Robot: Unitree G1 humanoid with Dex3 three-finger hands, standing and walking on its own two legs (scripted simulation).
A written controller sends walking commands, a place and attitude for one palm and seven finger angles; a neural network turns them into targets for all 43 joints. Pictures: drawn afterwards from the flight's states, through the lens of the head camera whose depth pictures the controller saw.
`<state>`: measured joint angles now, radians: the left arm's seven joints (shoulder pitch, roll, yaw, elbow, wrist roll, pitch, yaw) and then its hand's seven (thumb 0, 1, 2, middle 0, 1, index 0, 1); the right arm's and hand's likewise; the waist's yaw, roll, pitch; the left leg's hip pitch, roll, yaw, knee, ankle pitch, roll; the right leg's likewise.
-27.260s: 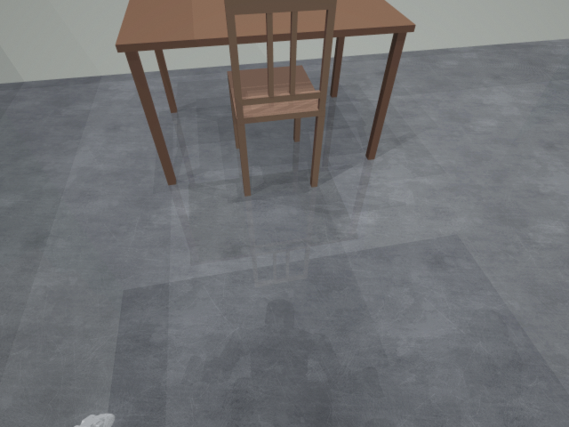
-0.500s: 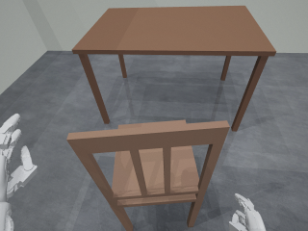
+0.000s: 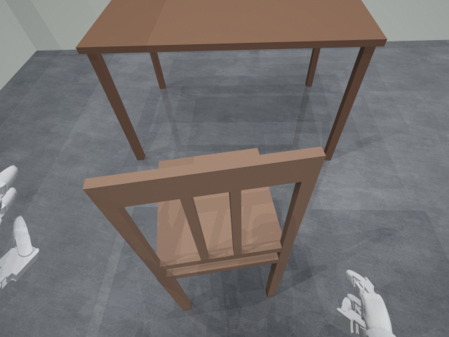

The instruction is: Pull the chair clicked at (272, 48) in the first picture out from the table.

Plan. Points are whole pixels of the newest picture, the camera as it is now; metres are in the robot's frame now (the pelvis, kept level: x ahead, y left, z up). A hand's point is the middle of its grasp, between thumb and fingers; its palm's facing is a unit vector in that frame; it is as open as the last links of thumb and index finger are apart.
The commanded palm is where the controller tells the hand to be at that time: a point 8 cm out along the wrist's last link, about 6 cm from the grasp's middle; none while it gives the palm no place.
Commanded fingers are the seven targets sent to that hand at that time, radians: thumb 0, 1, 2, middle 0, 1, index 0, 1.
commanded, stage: step back with the hand held close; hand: left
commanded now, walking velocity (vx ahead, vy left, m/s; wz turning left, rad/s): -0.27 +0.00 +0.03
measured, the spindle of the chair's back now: (196, 231) +0.34 +0.09 -0.08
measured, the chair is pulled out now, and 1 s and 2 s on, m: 0.63 0.63 0.63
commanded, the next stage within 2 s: stop stepping back and stand still in 1.24 s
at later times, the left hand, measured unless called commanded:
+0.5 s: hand out of the picture +0.13 +0.28 +0.15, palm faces +0.47 -0.75 -0.46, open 7.4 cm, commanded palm +0.08 +0.31 +0.17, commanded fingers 0.00 0.90 0.90 -0.20 -0.30 -0.20 -0.30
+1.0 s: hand out of the picture +0.10 +0.29 +0.16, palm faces +0.47 -0.73 -0.50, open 7.4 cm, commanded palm +0.03 +0.31 +0.17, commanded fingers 0.00 0.90 0.90 -0.20 -0.30 -0.20 -0.30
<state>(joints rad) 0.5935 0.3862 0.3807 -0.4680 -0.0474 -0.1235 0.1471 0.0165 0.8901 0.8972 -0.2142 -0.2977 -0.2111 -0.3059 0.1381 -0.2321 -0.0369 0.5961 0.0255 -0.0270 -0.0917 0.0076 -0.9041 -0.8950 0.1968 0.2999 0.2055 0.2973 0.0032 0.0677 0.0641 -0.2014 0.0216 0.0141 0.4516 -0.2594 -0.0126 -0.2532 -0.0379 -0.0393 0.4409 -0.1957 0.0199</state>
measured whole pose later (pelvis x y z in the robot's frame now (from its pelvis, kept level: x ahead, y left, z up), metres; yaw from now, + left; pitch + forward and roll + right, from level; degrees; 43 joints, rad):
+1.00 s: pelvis -0.10 +0.01 -0.02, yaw +3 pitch +1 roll -3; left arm 0.56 0.44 0.47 -0.57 -0.02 -0.20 0.18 0.02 0.89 0.90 -0.22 -0.30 -0.21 -0.31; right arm 0.18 -0.19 -0.03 0.63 0.00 -0.09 -0.09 0.01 -0.90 -0.89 0.20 0.30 0.21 0.30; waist -0.01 0.00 0.04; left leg -0.43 0.03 -0.04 0.66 -0.25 0.01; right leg -0.46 0.00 -0.03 0.69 -0.28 0.02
